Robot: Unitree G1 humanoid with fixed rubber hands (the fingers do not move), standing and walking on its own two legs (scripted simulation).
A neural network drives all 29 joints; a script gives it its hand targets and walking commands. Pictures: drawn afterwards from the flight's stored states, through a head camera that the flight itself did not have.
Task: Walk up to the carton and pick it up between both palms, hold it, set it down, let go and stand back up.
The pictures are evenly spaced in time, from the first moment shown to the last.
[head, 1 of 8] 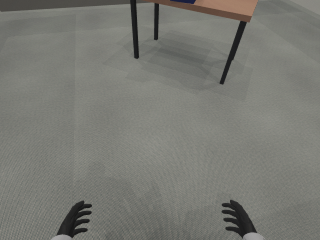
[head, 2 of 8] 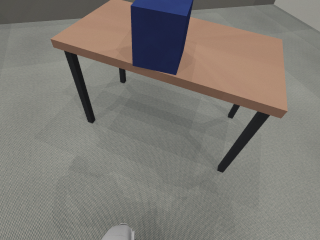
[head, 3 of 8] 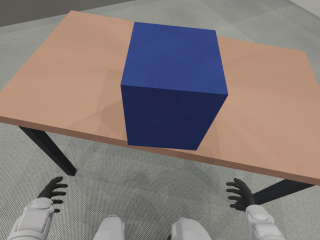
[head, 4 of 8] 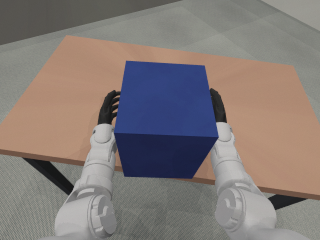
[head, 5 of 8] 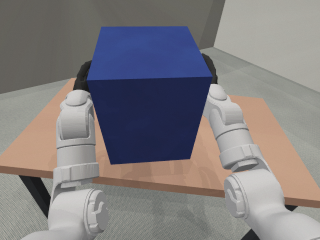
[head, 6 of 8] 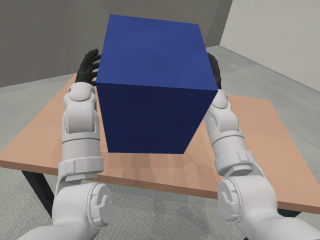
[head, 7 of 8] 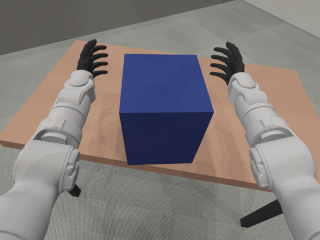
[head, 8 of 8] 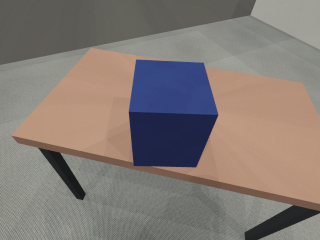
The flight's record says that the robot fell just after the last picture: no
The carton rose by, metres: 0.20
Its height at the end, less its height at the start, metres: +0.00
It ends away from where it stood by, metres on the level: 0.03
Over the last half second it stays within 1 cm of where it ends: yes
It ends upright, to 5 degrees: yes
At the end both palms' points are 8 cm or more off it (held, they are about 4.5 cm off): yes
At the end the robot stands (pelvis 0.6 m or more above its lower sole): yes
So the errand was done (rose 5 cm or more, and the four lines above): yes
